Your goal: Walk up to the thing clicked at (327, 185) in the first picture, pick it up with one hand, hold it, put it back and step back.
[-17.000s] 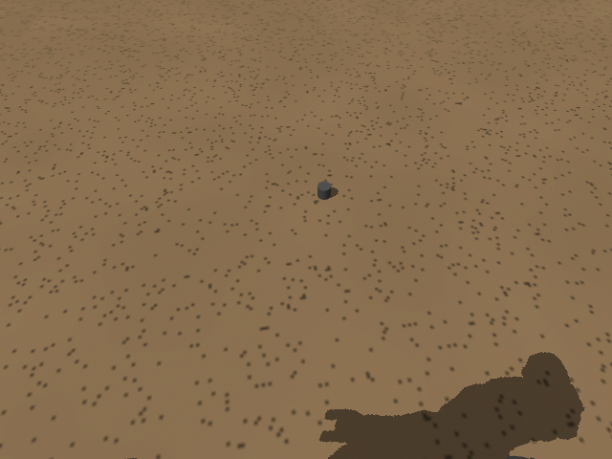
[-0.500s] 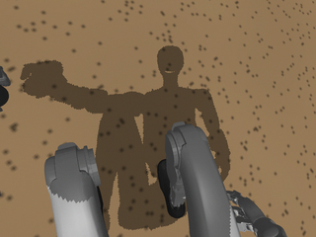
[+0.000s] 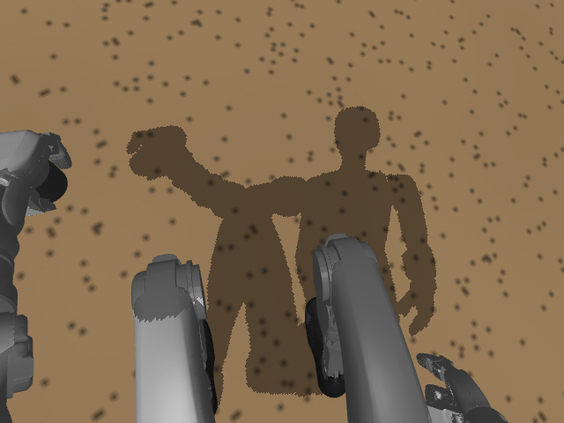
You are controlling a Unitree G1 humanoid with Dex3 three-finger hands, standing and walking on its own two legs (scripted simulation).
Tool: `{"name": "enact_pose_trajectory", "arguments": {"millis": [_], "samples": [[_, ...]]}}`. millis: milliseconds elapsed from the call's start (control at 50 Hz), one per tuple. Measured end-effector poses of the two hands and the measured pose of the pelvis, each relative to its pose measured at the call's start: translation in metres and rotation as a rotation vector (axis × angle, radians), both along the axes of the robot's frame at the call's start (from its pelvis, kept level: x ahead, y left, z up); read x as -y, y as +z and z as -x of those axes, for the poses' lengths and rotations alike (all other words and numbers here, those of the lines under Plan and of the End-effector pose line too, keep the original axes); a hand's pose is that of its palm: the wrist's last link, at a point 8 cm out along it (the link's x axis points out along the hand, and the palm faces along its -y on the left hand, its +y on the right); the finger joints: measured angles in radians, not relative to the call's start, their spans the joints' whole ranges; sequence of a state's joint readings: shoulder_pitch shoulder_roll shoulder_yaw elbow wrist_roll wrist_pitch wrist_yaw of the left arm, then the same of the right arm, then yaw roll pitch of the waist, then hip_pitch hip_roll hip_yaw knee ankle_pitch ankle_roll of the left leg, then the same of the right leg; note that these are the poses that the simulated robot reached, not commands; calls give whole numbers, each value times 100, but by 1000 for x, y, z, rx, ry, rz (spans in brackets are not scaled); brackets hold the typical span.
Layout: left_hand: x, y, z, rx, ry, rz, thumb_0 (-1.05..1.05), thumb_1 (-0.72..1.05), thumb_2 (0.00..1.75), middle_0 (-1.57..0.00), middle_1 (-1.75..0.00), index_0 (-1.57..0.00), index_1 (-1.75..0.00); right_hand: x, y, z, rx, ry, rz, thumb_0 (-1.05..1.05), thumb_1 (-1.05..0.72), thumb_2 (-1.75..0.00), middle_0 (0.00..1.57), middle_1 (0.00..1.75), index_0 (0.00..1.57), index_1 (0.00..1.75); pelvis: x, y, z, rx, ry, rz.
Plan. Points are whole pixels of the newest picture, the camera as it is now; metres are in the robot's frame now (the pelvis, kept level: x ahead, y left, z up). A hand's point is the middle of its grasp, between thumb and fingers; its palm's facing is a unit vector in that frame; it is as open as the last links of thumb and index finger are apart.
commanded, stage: lift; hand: left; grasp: from above
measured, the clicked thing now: (35, 178) +0.45 +0.34 -0.13
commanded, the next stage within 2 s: hold in 1.26 s
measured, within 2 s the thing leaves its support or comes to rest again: neither
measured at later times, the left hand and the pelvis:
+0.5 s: hand out of the picture +0.36 +0.30 +0.09, palm faces -0.41 -0.14 -0.90, open 8.3 cm; pelvis +0.00 +0.00 +0.16, yaw +4 degrees
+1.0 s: hand out of the picture +0.35 +0.26 +0.24, palm faces -0.43 -0.13 -0.90, open 8.3 cm; pelvis +0.04 +0.00 +0.31, yaw +5 degrees
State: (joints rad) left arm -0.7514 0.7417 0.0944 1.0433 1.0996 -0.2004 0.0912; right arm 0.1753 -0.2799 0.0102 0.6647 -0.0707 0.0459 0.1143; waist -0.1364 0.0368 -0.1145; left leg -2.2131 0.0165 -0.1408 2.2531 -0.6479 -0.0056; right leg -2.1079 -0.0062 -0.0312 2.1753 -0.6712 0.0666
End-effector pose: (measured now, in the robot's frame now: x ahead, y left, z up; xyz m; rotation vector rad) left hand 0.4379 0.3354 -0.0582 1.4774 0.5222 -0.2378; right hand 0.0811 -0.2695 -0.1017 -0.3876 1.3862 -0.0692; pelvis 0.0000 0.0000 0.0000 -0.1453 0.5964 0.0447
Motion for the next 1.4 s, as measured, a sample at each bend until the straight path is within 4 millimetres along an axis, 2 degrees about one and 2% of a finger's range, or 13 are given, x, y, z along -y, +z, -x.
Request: {"name": "enact_pose_trajectory", "arguments": {"millis": [180,360,580,700,860,1020,1180,1400], "samples": [[4,62,28,19,-14,16,-2,17,51,-62,-81,-76,-70,-3,38,-37,115,7,-8,1,-91,-90,20,30,20,30,0,42,0,12,14,-16],[17,138,55,56,-19,38,-2,18,50,-61,-81,-75,-70,-10,94,-66,224,9,-20,1,-91,-90,20,30,20,30,2,99,1,65,26,-38],[43,242,88,53,-19,55,-1,18,50,-61,-81,-75,-71,-22,184,-79,315,-28,-50,1,-90,-90,20,30,20,30,3,191,-8,165,38,-75],[51,285,93,50,-3,48,-1,19,49,-60,-81,-75,-71,-22,228,-82,354,-49,-53,1,-90,-90,20,30,20,30,4,234,-18,227,42,-93],[61,327,92,38,8,37,-1,19,49,-60,-82,-74,-71,-15,274,-81,375,-81,-45,1,-91,-90,20,30,20,30,5,279,-31,290,42,-109],[72,359,84,39,10,29,-1,19,49,-60,-82,-74,-71,-12,307,-80,373,-105,-41,1,-91,-90,20,30,20,30,4,313,-44,345,38,-124],[77,388,72,47,23,22,-1,19,49,-59,-82,-74,-71,-13,328,-82,366,-126,-59,1,-91,-90,20,30,20,30,4,338,-56,389,33,-136],[82,410,66,20,21,35,-1,19,49,-59,-82,-74,-71,-17,346,-99,374,-127,-83,1,-91,-90,20,30,20,30,4,360,-71,431,27,-148]]}}
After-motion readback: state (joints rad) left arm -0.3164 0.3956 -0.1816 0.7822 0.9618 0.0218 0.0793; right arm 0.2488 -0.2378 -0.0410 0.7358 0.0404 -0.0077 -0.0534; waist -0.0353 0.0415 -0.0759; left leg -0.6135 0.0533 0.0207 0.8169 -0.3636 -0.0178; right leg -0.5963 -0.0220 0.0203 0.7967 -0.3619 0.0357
